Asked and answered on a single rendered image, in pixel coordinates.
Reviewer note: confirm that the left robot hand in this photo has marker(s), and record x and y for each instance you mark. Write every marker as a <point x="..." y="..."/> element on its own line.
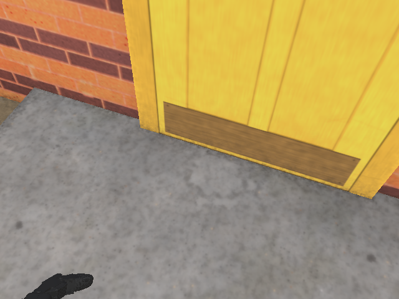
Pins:
<point x="60" y="285"/>

